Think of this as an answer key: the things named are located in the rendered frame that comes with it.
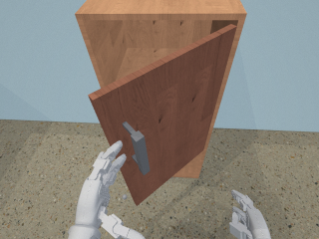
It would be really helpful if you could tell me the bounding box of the cupboard door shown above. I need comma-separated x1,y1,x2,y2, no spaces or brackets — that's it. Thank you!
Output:
88,24,237,206

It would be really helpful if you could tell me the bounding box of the robot left forearm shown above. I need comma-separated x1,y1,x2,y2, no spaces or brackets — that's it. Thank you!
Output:
68,224,102,239

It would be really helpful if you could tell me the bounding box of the handle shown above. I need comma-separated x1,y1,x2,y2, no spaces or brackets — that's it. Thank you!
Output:
122,121,151,175

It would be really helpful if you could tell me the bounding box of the right robot hand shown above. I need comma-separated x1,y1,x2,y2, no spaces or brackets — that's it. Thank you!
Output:
229,190,271,239

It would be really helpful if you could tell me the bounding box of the left robot hand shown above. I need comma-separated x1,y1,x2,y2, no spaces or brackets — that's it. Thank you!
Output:
75,140,146,239

